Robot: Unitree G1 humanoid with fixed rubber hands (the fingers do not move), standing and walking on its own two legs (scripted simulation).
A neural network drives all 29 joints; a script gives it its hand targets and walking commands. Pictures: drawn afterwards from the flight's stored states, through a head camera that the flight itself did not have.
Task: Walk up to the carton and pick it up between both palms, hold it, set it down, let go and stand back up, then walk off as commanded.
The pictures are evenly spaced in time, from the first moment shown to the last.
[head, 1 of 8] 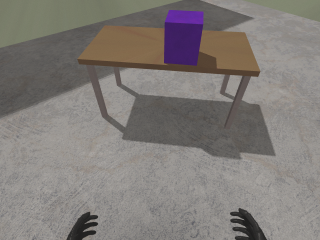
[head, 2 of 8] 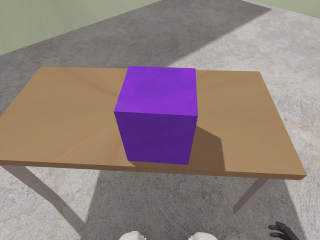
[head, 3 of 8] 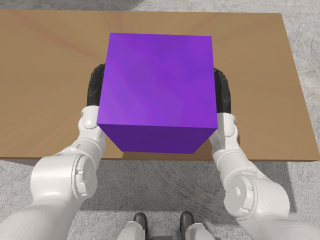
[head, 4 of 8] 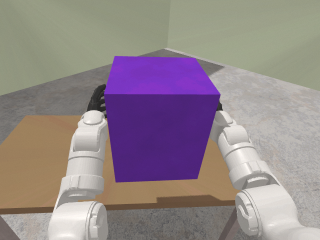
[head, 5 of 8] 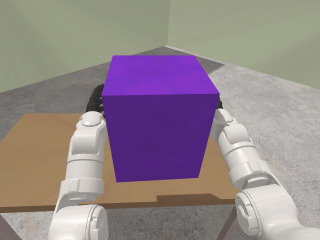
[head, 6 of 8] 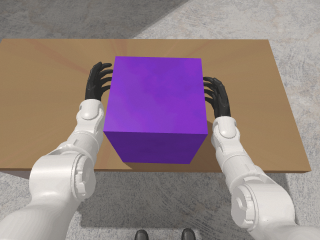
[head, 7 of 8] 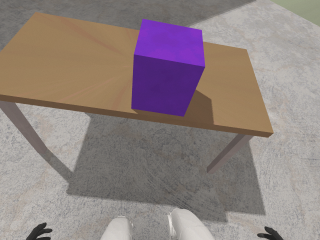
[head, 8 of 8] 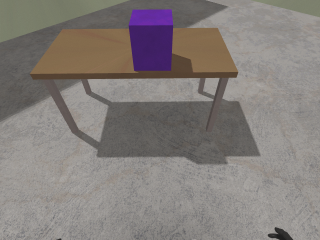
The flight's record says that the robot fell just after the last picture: no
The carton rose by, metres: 0.27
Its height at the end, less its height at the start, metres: +0.00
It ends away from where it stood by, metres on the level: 0.01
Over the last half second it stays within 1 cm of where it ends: yes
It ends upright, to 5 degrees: yes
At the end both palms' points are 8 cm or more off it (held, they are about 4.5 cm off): yes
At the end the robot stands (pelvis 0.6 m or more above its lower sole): yes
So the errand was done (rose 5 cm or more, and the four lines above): yes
